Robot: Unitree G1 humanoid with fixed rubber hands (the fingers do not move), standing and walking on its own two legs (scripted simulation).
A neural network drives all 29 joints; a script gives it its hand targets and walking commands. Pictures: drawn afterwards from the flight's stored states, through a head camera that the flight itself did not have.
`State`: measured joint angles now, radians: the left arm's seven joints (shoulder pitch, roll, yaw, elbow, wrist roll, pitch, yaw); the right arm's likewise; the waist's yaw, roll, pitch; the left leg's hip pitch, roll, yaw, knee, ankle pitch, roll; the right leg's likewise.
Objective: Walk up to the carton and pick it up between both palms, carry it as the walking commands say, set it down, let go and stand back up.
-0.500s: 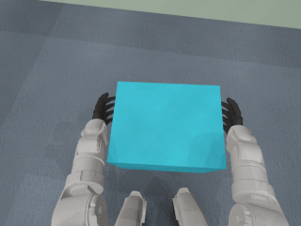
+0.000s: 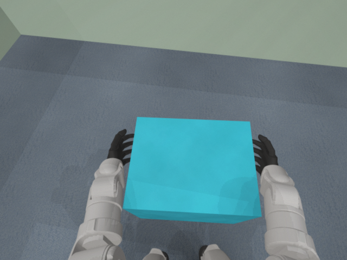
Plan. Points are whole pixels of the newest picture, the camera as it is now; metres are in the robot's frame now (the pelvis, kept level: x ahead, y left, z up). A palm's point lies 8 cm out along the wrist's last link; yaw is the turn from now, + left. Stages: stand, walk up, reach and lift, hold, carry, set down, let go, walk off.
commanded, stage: reach and lift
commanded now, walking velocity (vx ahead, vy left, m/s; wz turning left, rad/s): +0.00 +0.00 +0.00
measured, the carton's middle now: (189, 175) +0.34 -0.02 -0.11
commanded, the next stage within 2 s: none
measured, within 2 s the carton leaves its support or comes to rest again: neither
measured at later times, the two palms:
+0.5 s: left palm (106, 158) +0.34 +0.16 +0.03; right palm (282, 166) +0.31 -0.20 +0.03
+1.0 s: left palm (90, 156) +0.33 +0.16 +0.09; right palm (294, 162) +0.30 -0.20 +0.09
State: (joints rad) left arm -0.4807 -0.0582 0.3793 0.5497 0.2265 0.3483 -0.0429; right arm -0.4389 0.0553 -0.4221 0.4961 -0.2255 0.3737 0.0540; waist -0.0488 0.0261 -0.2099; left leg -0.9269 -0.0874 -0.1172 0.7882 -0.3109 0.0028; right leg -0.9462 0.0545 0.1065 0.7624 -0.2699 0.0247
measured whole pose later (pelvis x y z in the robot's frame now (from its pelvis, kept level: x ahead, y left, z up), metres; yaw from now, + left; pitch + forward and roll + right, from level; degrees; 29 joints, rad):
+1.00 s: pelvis +0.03 +0.00 +0.05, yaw +0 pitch -2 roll +0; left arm -0.27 -0.08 0.29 0.32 0.26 0.62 -0.09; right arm -0.21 0.11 -0.32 0.23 -0.26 0.66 0.06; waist -0.04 0.00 -0.06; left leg -0.10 -0.05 -0.13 0.31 -0.18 0.01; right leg -0.12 0.03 0.11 0.29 -0.15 0.00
